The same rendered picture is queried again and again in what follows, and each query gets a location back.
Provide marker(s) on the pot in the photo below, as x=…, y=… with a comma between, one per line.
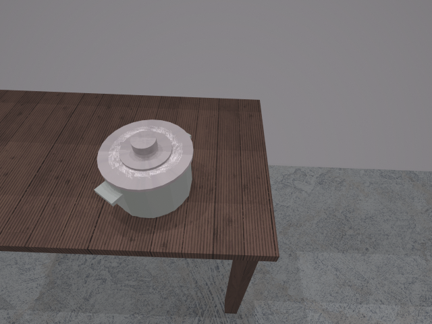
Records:
x=150, y=204

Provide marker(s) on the knob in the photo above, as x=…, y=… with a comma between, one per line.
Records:
x=143, y=143

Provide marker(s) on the lid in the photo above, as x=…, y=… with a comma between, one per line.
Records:
x=121, y=167

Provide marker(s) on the table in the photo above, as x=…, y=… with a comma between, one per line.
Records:
x=49, y=143

